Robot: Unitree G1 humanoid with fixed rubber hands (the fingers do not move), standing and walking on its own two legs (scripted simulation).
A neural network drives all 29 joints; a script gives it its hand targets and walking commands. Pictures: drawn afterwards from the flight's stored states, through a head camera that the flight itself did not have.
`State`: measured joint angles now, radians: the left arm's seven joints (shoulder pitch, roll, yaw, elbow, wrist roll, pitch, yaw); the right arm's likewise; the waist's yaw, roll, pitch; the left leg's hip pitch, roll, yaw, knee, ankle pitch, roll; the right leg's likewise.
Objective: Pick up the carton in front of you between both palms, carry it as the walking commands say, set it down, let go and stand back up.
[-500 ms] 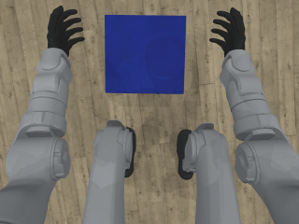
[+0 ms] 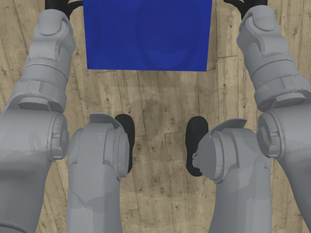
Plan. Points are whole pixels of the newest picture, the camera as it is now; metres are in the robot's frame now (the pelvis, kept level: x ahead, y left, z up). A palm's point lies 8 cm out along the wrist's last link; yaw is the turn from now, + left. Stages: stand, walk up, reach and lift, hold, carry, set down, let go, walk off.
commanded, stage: reach and lift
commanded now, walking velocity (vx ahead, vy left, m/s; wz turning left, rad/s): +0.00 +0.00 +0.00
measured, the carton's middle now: (148, 24) +0.50 +0.06 -0.24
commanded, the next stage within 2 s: none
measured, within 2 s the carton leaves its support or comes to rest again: leaves its support in 0.70 s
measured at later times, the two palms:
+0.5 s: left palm (68, 6) +0.51 +0.21 -0.17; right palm (230, 5) +0.53 -0.09 -0.16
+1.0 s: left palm (24, 2) +0.48 +0.21 -0.03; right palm out of the picture +0.51 -0.09 -0.03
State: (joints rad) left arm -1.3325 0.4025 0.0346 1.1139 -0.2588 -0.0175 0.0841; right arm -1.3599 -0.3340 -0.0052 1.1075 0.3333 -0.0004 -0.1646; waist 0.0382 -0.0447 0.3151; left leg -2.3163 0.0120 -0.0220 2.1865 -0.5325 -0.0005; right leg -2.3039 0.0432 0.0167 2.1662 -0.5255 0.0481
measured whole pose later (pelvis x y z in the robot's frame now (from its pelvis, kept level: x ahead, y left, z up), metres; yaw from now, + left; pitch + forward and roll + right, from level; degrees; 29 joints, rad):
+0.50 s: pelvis +0.00 +0.00 +0.01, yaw +1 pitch +39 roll -1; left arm -1.41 0.34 -0.05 1.25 -0.29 -0.06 0.12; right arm -1.42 -0.21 -0.04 1.20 0.27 -0.06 -0.23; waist 0.04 -0.03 0.28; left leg -2.31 0.00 -0.02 2.14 -0.51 0.00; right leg -2.30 0.03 0.02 2.12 -0.52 0.04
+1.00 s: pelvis +0.00 -0.01 +0.05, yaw +3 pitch +38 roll -1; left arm -1.11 0.18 0.20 0.93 -0.03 0.24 0.11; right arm -1.08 -0.06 -0.34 0.87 0.03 0.20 -0.18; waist 0.04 -0.05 -0.03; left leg -2.19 -0.04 -0.04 2.04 -0.51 -0.03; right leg -2.16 0.09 0.05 2.04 -0.55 0.07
